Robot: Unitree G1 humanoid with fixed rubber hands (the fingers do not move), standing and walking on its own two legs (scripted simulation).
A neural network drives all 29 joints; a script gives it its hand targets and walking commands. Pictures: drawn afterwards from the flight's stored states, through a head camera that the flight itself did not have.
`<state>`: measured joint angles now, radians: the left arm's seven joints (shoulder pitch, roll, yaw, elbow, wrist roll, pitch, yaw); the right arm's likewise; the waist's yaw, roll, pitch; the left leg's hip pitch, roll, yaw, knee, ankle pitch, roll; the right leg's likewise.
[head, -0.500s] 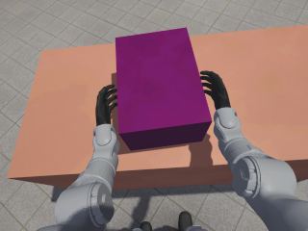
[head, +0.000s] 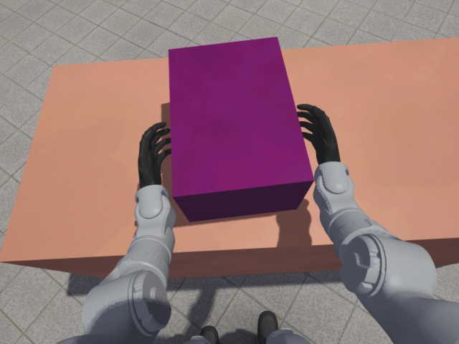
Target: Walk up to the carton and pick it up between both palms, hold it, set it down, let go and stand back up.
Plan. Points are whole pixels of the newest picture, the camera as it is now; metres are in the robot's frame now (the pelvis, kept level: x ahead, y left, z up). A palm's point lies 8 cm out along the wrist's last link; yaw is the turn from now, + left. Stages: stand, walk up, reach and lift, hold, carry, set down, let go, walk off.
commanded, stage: set down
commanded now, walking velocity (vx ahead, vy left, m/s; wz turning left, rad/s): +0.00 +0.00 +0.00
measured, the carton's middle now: (233, 130) +0.50 +0.02 -0.04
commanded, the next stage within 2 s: none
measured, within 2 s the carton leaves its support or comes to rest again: neither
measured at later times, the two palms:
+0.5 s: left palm (152, 174) +0.40 +0.16 -0.01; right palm (324, 152) +0.43 -0.15 -0.01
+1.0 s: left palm (154, 185) +0.39 +0.17 -0.04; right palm (323, 155) +0.43 -0.15 -0.03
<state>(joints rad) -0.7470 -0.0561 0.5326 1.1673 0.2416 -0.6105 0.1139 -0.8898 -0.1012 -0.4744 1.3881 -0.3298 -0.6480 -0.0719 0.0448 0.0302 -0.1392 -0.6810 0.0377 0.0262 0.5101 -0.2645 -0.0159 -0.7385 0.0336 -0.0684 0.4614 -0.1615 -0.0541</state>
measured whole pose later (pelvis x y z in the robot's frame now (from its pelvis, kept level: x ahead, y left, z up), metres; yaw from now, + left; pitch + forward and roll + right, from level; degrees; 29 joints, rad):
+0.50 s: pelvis +0.00 +0.01 +0.00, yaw -1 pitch +25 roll +0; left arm -0.71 -0.10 0.56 1.09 0.31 -0.60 0.13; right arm -0.86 -0.09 -0.52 1.32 -0.35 -0.64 -0.03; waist 0.04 0.02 -0.12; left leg -0.66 0.03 0.04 0.50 -0.27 0.00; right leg -0.72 0.03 -0.06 0.45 -0.16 -0.04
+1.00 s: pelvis +0.00 +0.01 +0.00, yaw -3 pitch +26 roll +0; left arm -0.73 -0.05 0.46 1.20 0.25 -0.49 0.16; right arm -0.86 -0.16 -0.29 1.35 -0.18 -0.54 -0.02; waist 0.09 0.01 -0.14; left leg -0.70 0.05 0.07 0.52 -0.28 -0.01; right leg -0.77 0.04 -0.02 0.46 -0.15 -0.04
